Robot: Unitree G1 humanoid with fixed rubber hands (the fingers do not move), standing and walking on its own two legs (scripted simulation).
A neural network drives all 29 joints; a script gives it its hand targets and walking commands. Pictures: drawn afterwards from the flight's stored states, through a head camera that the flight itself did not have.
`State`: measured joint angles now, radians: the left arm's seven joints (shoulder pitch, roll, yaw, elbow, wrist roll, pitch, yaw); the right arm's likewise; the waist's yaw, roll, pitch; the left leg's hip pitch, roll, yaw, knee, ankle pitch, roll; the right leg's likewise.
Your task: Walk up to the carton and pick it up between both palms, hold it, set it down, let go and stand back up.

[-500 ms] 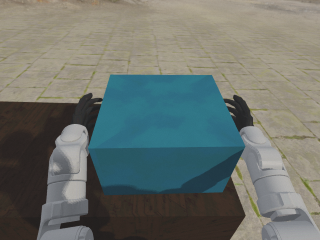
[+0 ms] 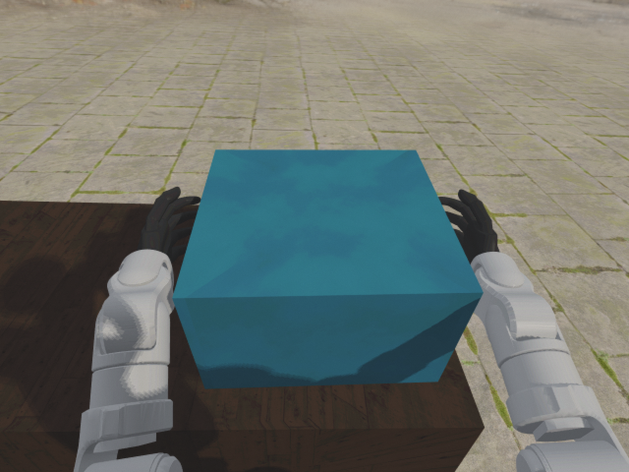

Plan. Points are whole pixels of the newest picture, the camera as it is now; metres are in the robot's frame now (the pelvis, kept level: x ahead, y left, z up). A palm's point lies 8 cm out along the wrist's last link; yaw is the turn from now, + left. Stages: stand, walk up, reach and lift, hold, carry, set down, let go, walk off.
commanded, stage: hold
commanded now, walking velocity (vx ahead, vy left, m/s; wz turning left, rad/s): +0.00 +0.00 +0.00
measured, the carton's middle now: (319, 258) +0.39 +0.00 +0.13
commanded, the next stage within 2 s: set down in 0.66 s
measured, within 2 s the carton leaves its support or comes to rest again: neither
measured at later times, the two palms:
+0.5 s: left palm (156, 252) +0.34 +0.20 +0.18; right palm (479, 252) +0.35 -0.19 +0.18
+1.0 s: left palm (148, 257) +0.35 +0.22 +0.16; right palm (457, 272) +0.36 -0.17 +0.14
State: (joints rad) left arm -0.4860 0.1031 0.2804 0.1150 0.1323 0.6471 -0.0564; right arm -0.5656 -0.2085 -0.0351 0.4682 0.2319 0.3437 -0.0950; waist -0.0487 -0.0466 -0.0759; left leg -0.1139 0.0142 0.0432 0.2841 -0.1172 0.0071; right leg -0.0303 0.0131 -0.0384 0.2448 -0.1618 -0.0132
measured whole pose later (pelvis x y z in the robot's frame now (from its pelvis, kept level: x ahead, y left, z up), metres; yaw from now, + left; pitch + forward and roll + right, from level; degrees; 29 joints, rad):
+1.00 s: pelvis +0.00 +0.00 +0.00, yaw +1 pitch -6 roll +0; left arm -0.53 0.11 0.31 0.27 0.18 0.41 -0.13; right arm -0.50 -0.11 -0.14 0.55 0.06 0.09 -0.08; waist -0.01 -0.06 0.02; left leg -0.05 0.00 0.03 0.27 -0.11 0.01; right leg 0.03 0.00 -0.05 0.24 -0.17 -0.01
